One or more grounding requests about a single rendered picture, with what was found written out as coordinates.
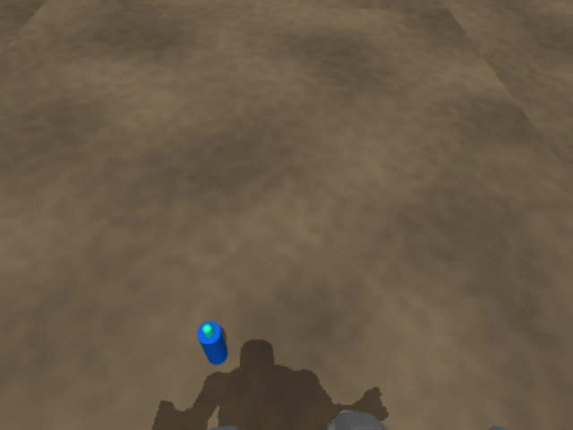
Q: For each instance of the bottle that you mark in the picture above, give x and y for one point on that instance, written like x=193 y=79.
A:
x=212 y=342

